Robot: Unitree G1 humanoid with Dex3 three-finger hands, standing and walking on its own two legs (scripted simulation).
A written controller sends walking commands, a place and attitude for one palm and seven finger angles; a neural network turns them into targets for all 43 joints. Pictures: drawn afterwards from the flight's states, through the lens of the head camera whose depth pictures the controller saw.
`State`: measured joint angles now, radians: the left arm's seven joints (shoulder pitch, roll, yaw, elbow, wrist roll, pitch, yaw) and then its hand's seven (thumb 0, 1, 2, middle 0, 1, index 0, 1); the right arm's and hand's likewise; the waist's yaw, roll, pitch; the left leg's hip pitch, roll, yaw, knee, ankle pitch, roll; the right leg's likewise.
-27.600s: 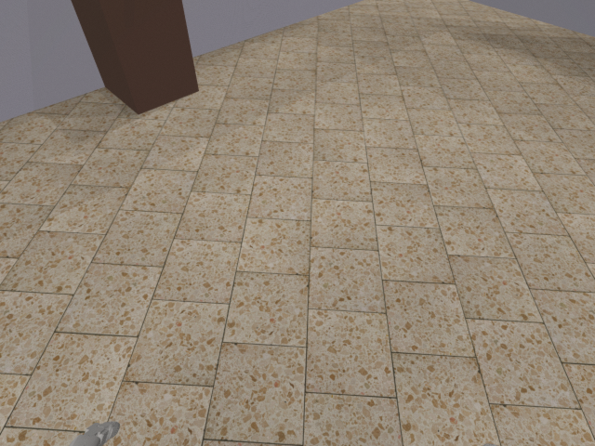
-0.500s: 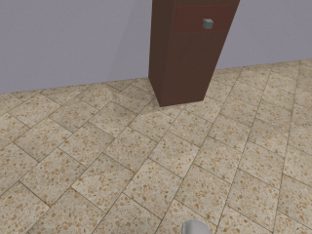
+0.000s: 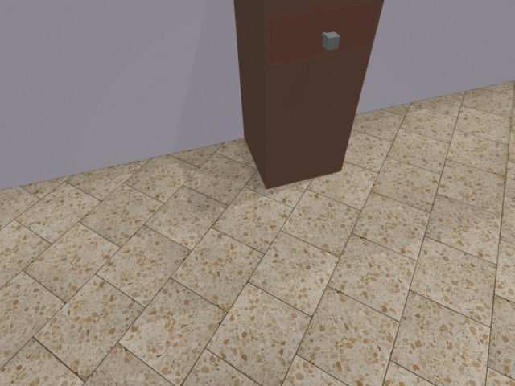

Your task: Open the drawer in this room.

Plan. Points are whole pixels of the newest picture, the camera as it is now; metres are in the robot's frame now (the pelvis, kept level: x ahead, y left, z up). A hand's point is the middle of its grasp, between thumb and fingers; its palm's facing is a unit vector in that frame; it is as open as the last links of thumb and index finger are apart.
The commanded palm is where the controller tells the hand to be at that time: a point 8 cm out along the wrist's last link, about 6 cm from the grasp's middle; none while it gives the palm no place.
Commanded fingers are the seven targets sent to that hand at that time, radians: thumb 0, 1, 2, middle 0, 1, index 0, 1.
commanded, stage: stand and wait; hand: left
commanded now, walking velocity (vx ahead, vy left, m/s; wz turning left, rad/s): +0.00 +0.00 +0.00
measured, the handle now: (328, 38) +1.19 -0.19 +0.00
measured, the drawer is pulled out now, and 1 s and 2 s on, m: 0.00 0.00 0.00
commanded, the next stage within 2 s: look at it before walking up in 0.64 s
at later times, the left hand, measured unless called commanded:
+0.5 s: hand out of the picture -0.04 +0.19 -0.17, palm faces +0.05 -0.99 -0.15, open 7.4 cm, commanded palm none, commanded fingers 0.00 0.90 0.90 -0.20 -0.30 -0.20 -0.30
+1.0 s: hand out of the picture +0.03 +0.20 -0.17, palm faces +0.02 -0.99 -0.16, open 7.3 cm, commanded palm none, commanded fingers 0.00 0.90 0.90 -0.20 -0.30 -0.20 -0.30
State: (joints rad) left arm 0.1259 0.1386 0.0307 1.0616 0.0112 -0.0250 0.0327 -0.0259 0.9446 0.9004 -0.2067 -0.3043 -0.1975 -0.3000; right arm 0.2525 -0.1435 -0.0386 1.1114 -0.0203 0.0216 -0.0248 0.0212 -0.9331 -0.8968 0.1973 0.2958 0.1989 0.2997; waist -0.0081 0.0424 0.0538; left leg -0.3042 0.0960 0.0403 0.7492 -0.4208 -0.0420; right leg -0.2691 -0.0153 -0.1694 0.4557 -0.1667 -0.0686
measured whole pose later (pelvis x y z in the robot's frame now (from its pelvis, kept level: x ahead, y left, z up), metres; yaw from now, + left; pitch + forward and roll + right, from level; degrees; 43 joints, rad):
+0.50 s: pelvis +0.02 +0.03 +0.01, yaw -1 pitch -1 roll +0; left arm 0.36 0.11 0.00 1.19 0.01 0.00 0.03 0.00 0.91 0.90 -0.20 -0.30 -0.19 -0.30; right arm 0.30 -0.11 -0.01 1.14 -0.01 -0.01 -0.03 0.01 -0.92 -0.90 0.20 0.30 0.20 0.30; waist 0.02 0.00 0.04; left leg -0.12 0.03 0.10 0.37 -0.23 0.00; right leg -0.21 -0.05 -0.12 0.38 -0.15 0.00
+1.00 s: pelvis +0.04 +0.04 +0.01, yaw -2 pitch -1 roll +0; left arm 0.30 0.12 0.00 1.15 0.01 -0.02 0.05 0.00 0.92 0.90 -0.20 -0.30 -0.19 -0.30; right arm 0.32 -0.09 -0.01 1.16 -0.01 -0.02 -0.03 0.00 -0.91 -0.90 0.20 0.30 0.20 0.30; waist 0.01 -0.01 0.03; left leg -0.10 0.03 0.11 0.39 -0.27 0.01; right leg -0.19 -0.06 -0.11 0.41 -0.20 0.01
